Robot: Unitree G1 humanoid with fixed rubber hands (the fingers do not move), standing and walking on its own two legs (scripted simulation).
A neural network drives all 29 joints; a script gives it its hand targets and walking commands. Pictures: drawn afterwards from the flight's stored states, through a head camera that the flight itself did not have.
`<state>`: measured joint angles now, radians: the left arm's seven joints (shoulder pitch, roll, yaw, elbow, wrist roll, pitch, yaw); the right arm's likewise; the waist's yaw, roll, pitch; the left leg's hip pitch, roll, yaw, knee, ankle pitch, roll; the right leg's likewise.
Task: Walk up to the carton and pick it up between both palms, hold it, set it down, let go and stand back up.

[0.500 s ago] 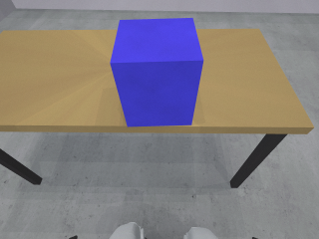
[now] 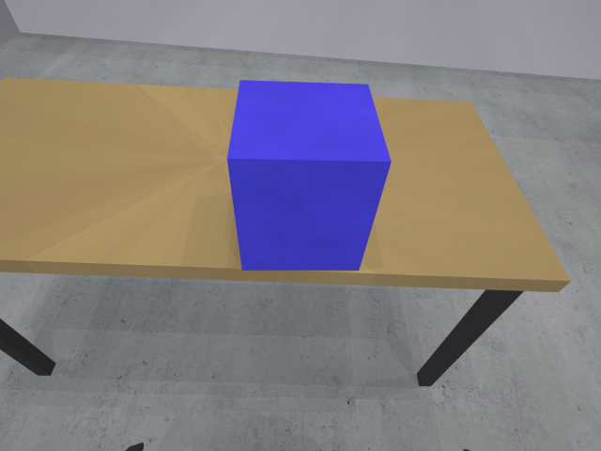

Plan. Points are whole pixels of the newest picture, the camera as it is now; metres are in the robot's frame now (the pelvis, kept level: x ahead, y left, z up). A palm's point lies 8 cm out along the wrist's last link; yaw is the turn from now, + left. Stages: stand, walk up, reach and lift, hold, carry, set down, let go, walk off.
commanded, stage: walk up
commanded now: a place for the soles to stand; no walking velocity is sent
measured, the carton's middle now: (302, 180) +0.52 +0.01 +0.05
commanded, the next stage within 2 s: reach and lift in 1.46 s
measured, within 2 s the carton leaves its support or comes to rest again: neither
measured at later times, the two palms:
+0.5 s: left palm out of the picture +0.06 +0.26 -0.12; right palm out of the picture +0.07 -0.25 -0.12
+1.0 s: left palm (108, 448) +0.15 +0.27 -0.11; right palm out of the picture +0.11 -0.25 -0.12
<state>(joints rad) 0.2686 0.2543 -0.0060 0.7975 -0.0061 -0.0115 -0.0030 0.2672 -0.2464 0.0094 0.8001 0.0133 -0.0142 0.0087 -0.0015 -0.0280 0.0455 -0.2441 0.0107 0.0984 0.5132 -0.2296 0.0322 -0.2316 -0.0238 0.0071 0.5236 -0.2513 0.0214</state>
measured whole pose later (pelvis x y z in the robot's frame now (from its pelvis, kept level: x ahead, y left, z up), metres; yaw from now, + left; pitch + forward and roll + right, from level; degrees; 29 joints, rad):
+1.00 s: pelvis +0.05 +0.01 -0.01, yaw -4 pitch -1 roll +1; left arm 0.31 0.26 0.01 0.71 0.01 0.00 0.02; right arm 0.28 -0.27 0.00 0.77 -0.01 0.02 0.01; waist -0.02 -0.01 0.05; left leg -0.21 0.01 0.16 0.60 -0.36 0.05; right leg -0.24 -0.03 0.08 0.63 -0.37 0.04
